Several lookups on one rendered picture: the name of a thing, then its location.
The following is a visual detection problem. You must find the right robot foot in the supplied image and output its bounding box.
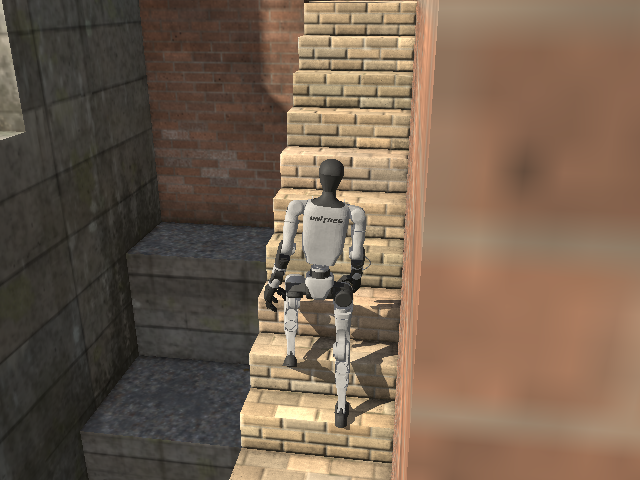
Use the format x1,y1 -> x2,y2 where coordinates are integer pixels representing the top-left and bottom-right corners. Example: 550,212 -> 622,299
334,401 -> 349,428

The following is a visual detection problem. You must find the right robot forearm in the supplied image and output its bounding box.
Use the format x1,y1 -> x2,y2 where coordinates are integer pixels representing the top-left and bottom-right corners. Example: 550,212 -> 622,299
351,247 -> 365,280

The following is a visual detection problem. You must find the left robot forearm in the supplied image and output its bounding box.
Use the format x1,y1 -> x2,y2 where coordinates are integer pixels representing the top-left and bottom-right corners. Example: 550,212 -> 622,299
268,240 -> 290,288

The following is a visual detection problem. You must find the robot left hand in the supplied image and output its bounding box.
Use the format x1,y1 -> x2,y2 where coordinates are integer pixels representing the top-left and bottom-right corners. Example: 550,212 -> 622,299
264,284 -> 286,312

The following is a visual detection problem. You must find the humanoid robot torso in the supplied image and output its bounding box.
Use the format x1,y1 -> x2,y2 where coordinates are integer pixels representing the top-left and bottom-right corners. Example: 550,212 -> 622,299
302,196 -> 349,300

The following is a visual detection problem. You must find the robot right upper arm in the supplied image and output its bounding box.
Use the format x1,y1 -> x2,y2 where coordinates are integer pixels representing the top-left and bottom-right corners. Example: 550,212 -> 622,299
348,204 -> 366,260

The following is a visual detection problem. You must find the robot right hand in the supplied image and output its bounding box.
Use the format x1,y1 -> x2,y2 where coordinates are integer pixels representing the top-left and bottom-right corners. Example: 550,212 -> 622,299
337,273 -> 361,293

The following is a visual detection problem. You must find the robot left upper arm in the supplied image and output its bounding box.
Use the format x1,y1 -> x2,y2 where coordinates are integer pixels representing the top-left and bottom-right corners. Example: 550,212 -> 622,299
280,200 -> 307,256

